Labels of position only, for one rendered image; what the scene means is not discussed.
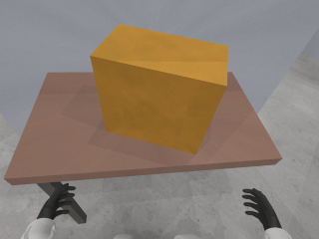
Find right robot forearm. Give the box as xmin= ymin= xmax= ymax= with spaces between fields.
xmin=264 ymin=227 xmax=292 ymax=239

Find left robot hand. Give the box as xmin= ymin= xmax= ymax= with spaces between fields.
xmin=37 ymin=183 xmax=76 ymax=220

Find table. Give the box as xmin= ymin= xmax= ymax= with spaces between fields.
xmin=3 ymin=72 xmax=282 ymax=224

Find left robot forearm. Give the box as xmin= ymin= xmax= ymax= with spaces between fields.
xmin=21 ymin=218 xmax=56 ymax=239

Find carton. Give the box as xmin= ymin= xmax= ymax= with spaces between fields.
xmin=90 ymin=24 xmax=228 ymax=154

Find right robot hand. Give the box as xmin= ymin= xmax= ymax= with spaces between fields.
xmin=242 ymin=188 xmax=282 ymax=231

